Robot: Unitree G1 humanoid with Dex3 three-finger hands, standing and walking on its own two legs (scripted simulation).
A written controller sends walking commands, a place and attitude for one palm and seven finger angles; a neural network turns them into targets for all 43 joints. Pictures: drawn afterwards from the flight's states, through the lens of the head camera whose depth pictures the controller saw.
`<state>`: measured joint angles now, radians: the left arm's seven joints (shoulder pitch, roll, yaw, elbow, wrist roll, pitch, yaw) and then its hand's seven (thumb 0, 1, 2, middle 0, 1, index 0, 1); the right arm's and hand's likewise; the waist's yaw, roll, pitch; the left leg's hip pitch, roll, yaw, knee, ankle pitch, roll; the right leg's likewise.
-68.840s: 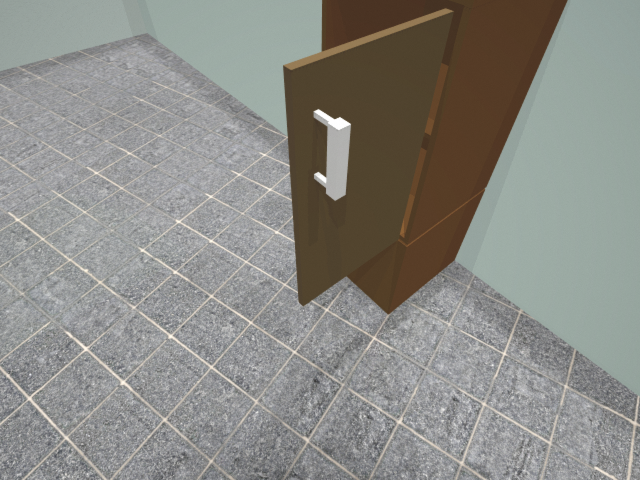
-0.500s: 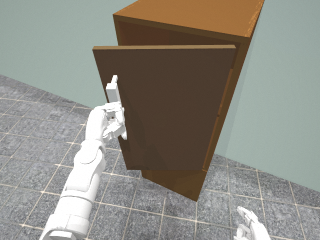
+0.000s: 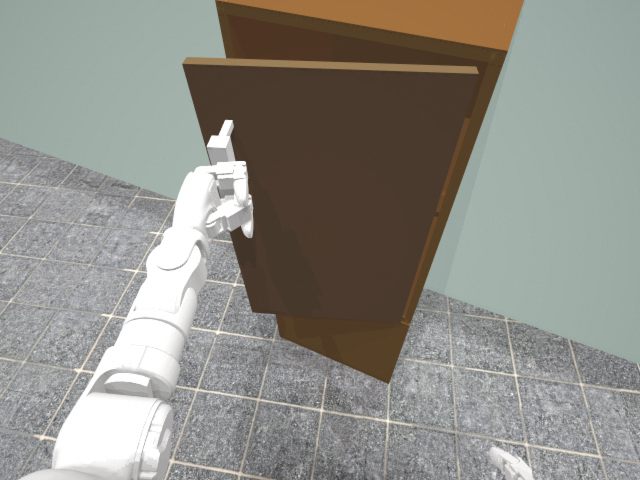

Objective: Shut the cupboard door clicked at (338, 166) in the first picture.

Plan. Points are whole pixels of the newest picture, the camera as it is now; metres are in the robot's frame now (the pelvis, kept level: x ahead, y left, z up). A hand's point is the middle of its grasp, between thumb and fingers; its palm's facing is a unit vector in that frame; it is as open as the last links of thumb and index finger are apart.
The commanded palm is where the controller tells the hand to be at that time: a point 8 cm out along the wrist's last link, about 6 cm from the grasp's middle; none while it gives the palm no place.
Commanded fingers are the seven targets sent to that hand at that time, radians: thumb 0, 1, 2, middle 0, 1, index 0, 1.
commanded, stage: push the door shut along its arc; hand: left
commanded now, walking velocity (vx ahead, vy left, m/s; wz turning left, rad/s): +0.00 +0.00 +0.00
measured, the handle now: (232, 172) +0.49 +0.14 +0.12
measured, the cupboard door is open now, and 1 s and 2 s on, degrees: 20 6 0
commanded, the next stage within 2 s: pull the fist back off the door in 1.50 s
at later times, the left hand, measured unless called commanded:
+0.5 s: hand (286, 175) +0.48 +0.06 +0.12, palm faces -0.27 -0.96 -0.01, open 3.1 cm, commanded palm +0.49 +0.12 +0.12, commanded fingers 0.00 0.90 0.90 -1.30 -1.50 -1.30 -1.50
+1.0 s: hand (298, 156) +0.52 +0.05 +0.13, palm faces -0.37 -0.93 -0.02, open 3.0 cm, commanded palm +0.54 +0.08 +0.12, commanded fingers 0.00 0.90 0.90 -1.30 -1.50 -1.30 -1.50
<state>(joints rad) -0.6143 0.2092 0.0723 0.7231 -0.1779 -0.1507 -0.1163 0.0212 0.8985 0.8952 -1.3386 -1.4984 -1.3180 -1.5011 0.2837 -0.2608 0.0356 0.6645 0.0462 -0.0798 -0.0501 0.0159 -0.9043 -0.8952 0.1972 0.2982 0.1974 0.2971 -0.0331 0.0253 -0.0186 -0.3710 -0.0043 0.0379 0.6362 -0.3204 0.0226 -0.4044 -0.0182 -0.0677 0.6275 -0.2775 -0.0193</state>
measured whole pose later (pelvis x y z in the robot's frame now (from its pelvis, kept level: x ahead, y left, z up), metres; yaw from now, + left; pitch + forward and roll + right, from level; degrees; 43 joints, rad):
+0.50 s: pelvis -0.01 +0.00 -0.01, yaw -1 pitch +10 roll +0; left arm -1.01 0.30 0.15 1.18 -0.15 -0.27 -0.23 0.02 0.90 0.90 -1.30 -1.50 -1.30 -1.50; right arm 0.37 -0.29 0.03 0.71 0.02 -0.11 -0.03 0.01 -0.90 -0.89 0.20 0.30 0.20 0.30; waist -0.15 0.02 -0.03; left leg -0.58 0.00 0.05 0.74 -0.34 0.03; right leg -0.62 -0.02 -0.05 0.72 -0.29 -0.01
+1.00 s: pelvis +0.01 +0.00 -0.02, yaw -1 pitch +15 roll -1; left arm -1.16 0.37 0.15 1.27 -0.14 -0.23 -0.33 0.00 0.88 0.94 -1.29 -1.50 -1.30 -1.50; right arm 0.40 -0.29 0.02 0.71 0.00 -0.07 -0.03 0.01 -0.90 -0.89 0.20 0.30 0.20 0.30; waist -0.18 0.03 -0.04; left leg -0.67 0.01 0.04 0.78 -0.37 0.02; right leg -0.69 -0.01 -0.07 0.74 -0.31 -0.02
